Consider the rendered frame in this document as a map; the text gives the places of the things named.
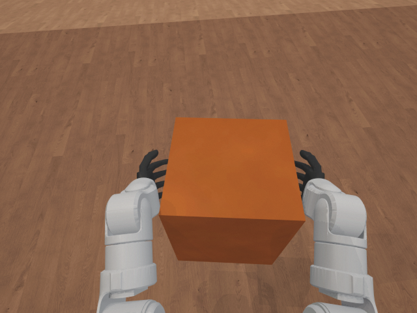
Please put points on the left robot forearm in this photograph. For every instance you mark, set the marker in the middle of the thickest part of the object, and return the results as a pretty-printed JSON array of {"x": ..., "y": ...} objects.
[{"x": 129, "y": 268}]

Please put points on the right robot forearm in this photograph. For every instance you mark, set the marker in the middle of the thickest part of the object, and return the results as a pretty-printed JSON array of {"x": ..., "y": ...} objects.
[{"x": 340, "y": 255}]

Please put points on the right robot hand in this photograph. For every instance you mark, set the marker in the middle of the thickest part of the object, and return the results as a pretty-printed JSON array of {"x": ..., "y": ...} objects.
[{"x": 312, "y": 172}]

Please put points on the robot left upper arm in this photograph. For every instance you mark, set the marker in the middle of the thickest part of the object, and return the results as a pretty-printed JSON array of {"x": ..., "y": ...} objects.
[{"x": 142, "y": 306}]

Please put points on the carton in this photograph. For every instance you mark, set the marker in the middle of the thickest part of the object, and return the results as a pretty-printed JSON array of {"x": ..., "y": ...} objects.
[{"x": 231, "y": 191}]

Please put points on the left robot hand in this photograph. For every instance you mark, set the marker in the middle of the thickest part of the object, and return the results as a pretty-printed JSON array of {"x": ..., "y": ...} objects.
[{"x": 146, "y": 169}]

